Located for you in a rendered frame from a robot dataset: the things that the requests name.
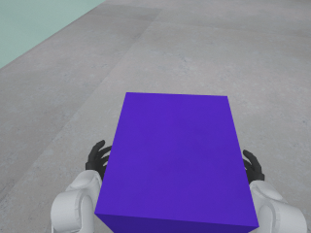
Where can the robot left forearm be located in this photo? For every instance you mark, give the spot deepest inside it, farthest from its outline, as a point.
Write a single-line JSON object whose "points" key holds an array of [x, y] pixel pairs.
{"points": [[72, 211]]}

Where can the carton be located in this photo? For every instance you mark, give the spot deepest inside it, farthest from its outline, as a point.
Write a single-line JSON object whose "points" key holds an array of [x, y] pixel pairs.
{"points": [[175, 166]]}

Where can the left robot hand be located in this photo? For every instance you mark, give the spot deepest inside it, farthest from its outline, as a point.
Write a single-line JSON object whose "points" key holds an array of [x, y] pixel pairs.
{"points": [[95, 161]]}

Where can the robot right forearm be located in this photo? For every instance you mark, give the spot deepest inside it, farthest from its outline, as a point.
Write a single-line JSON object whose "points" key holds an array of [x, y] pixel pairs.
{"points": [[273, 212]]}

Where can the right robot hand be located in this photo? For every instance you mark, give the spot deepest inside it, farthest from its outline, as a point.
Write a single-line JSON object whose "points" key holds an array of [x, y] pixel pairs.
{"points": [[253, 172]]}

